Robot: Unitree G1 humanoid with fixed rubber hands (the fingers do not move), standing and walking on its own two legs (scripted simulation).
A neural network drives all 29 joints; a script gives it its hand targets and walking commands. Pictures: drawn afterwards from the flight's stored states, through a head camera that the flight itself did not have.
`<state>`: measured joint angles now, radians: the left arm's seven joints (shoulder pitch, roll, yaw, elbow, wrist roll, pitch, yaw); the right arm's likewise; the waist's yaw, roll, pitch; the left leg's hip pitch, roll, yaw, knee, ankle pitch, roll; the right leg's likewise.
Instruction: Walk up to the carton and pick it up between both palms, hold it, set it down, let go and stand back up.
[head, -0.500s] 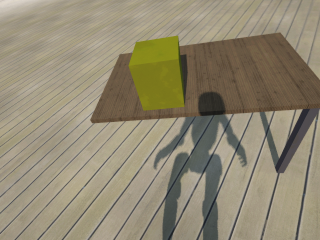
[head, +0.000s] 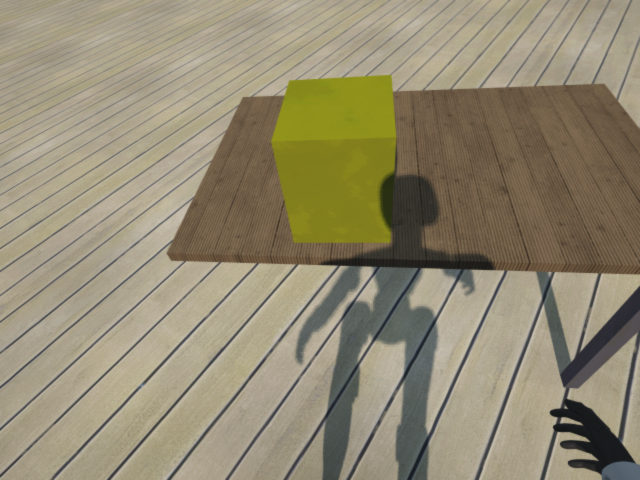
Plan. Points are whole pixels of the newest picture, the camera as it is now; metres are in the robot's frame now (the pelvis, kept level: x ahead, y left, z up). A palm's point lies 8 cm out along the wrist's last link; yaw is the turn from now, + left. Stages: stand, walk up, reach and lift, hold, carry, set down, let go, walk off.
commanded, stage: walk up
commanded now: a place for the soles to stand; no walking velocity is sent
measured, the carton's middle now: (340, 162) +0.69 +0.04 +0.00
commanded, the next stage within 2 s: none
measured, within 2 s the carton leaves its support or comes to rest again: neither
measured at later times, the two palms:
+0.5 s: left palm out of the picture +0.14 +0.29 -0.07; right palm (623, 474) +0.19 -0.32 -0.12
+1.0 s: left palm (115, 413) +0.23 +0.37 -0.10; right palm (549, 394) +0.27 -0.25 -0.08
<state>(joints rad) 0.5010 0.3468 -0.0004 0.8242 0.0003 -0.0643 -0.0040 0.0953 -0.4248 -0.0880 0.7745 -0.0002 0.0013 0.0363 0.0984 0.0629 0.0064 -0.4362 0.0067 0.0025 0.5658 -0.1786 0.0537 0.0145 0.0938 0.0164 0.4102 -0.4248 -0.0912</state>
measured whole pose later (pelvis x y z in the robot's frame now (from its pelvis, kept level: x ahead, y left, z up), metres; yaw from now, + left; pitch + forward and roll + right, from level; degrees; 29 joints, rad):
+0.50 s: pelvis +0.13 -0.01 +0.00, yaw -3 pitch -4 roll +2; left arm 0.48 0.37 0.00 0.82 0.00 -0.09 -0.04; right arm 0.33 -0.41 -0.08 0.78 0.00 -0.01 0.04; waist 0.01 0.06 0.04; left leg -0.29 0.00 0.04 0.92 -0.46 0.04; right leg -0.32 0.01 0.04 0.61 -0.23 -0.04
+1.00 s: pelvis +0.21 +0.07 +0.00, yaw -4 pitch -5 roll -3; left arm 0.46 0.39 0.00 0.82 0.00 -0.03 0.00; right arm 0.30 -0.40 -0.06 0.77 0.00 -0.03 0.01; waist 0.00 0.04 0.04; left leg -0.24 -0.02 0.04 0.59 -0.28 0.07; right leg -0.32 0.02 0.08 0.86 -0.40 -0.03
